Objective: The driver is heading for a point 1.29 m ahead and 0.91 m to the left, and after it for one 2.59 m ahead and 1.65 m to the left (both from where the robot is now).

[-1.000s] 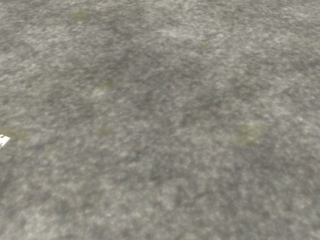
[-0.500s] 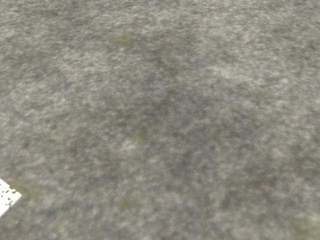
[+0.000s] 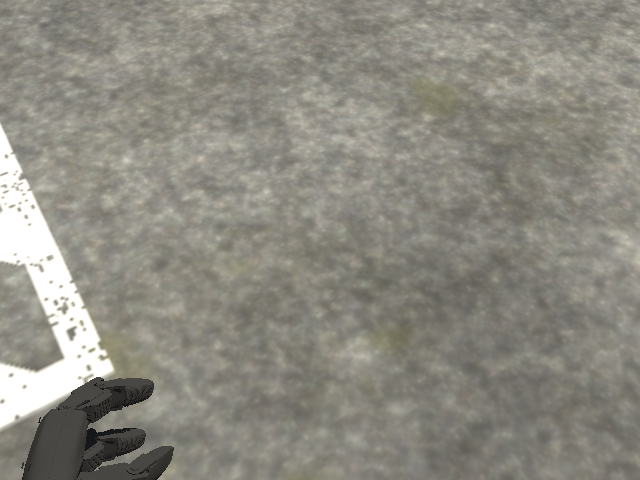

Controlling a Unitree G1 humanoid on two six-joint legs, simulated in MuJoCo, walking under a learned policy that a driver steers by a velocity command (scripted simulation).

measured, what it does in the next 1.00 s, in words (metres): walks ahead, turning left: right foot, then left foot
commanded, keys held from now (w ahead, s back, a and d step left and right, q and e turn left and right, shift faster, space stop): w+q+shift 0.46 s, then w+shift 0.54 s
